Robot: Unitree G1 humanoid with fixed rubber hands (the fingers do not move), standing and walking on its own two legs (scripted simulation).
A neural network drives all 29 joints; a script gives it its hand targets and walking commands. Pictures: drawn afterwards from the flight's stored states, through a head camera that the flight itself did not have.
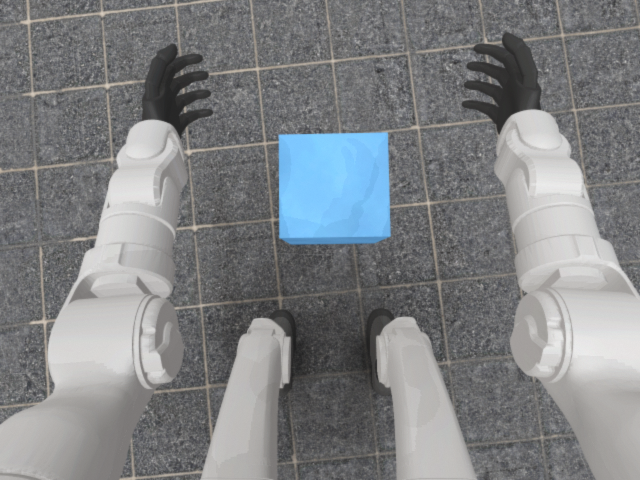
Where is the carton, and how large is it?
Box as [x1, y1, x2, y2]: [279, 132, 390, 244]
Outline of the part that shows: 387,132 279,135 279,237 291,244 373,243 389,236 390,233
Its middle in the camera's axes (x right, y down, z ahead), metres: +0.03 -0.09 +0.86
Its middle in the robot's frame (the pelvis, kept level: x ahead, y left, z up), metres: +0.49 -0.01 -0.52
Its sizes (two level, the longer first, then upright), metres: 0.210 0.200 0.250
